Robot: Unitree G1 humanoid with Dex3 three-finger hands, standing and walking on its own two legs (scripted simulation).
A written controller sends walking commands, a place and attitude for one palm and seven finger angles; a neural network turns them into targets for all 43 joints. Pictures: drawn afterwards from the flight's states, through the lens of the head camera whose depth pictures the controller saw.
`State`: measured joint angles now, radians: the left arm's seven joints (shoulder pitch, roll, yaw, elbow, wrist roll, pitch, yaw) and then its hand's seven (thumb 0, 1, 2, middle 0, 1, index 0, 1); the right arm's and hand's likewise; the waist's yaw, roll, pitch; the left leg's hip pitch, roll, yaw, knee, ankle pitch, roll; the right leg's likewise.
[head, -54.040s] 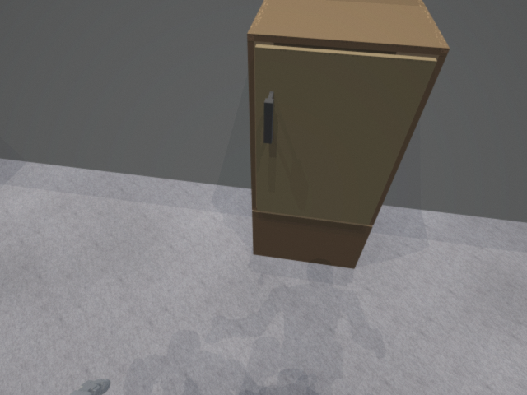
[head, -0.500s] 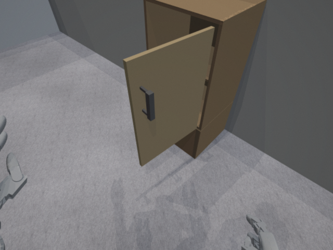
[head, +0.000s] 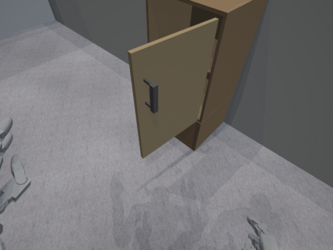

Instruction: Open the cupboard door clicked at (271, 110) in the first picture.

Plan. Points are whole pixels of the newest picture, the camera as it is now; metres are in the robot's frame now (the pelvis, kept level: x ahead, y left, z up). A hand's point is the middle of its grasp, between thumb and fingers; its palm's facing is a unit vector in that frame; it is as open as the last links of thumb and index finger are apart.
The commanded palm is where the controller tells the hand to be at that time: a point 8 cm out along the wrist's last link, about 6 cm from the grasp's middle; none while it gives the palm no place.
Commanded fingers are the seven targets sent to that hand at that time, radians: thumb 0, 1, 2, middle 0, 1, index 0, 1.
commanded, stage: let the arm hang, fingers relaxed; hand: left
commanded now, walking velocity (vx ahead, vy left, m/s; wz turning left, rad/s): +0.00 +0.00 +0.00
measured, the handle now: (150, 95) +0.61 +0.10 -0.01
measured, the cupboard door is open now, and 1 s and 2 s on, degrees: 84 84 84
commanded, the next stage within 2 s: look to check the result in 1.10 s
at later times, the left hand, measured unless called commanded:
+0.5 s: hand out of the picture -0.04 +0.19 -0.18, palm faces +0.04 -0.98 -0.21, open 7.2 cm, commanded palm none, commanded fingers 0.00 0.90 0.90 -0.20 -0.30 -0.20 -0.30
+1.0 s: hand out of the picture +0.02 +0.16 -0.18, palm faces +0.03 -0.98 -0.19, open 7.3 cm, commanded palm none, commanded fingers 0.00 0.90 0.90 -0.20 -0.30 -0.20 -0.30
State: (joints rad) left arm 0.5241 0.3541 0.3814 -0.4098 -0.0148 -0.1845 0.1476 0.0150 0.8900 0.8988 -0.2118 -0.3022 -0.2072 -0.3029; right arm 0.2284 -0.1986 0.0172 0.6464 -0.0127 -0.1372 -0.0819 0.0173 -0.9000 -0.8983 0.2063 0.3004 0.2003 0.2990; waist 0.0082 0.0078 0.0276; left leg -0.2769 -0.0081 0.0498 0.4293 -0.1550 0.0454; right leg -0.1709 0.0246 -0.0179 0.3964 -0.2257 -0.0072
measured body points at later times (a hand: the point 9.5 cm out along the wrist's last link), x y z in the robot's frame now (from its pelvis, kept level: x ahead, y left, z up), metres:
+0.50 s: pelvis -0.01 +0.00 +0.00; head +0.02 +0.01 +0.45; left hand -0.04 +0.24 -0.16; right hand +0.01 -0.25 -0.15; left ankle +0.05 +0.09 -0.74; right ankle -0.01 -0.11 -0.74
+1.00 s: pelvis +0.01 -0.01 +0.00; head +0.01 -0.01 +0.45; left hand +0.02 +0.21 -0.16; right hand +0.02 -0.24 -0.16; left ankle +0.05 +0.09 -0.74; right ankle -0.01 -0.11 -0.74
